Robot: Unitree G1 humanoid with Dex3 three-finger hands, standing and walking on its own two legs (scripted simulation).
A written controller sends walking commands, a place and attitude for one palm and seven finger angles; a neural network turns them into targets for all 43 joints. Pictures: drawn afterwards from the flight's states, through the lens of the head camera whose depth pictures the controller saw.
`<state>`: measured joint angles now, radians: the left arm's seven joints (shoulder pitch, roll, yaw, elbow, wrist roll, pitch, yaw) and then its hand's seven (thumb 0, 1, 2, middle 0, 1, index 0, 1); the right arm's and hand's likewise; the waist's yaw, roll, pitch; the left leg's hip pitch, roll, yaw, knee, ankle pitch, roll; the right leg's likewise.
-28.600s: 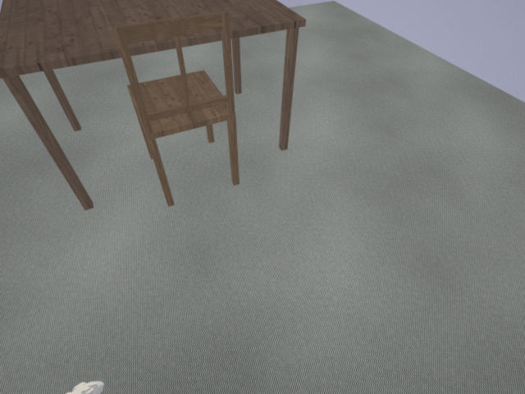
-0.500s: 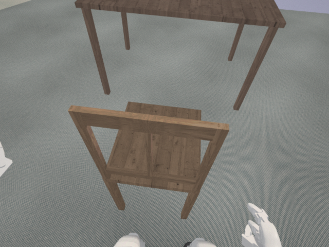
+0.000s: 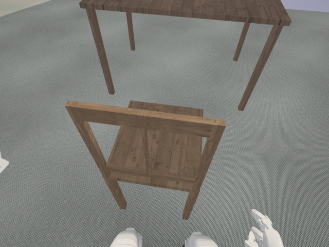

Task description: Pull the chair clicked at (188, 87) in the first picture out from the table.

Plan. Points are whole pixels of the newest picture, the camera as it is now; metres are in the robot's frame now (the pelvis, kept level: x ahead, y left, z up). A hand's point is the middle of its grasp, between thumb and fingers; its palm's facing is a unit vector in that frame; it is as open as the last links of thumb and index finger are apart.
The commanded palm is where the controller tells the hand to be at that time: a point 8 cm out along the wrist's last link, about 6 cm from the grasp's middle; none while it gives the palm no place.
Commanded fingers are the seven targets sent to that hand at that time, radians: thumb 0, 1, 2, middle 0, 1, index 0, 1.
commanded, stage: step back with the hand held close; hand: left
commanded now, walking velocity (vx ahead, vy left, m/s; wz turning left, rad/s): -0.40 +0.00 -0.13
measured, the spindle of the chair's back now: (147, 152) +0.39 +0.07 -0.07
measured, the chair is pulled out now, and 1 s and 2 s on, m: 0.76 0.76 0.76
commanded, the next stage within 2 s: stop stepping back and stand still in 0.46 s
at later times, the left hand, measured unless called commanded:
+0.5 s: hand (29, 177) +0.18 +0.20 +0.21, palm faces +0.25 -0.82 -0.51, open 7.4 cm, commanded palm +0.11 +0.27 +0.21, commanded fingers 0.00 0.90 0.90 -0.20 -0.30 -0.20 -0.30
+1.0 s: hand out of the picture +0.09 +0.24 +0.21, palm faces +0.39 -0.81 -0.43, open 7.4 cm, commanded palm +0.04 +0.28 +0.21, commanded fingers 0.00 0.90 0.90 -0.20 -0.30 -0.20 -0.30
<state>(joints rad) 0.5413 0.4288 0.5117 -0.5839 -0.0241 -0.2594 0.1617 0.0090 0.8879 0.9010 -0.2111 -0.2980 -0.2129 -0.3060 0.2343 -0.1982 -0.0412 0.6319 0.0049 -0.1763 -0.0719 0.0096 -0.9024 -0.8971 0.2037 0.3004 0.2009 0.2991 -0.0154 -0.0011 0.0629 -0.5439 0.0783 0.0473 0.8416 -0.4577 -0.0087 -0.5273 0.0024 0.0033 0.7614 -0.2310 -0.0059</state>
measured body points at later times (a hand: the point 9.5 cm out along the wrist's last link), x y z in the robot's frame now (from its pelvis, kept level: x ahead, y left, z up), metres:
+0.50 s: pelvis -0.06 -0.01 +0.03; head -0.01 -0.01 +0.47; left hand +0.16 +0.24 +0.24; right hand +0.09 -0.26 -0.07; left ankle -0.03 +0.13 -0.68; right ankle -0.05 -0.12 -0.70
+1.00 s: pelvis -0.13 +0.00 +0.03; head -0.14 +0.00 +0.48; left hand +0.07 +0.28 +0.24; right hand -0.02 -0.26 -0.06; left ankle -0.07 +0.12 -0.70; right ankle -0.05 -0.12 -0.70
